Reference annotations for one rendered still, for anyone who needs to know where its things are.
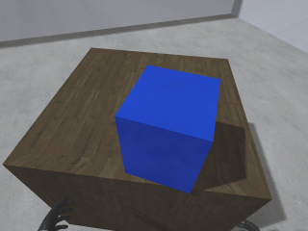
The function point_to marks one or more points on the robot right hand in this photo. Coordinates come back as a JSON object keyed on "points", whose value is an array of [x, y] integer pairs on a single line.
{"points": [[250, 226]]}

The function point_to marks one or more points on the carton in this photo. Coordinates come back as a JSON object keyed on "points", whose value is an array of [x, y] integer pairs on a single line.
{"points": [[166, 126]]}

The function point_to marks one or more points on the robot left hand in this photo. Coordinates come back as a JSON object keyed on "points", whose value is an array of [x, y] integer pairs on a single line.
{"points": [[52, 218]]}

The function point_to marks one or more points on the pedestal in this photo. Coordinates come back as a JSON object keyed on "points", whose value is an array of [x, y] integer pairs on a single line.
{"points": [[72, 150]]}

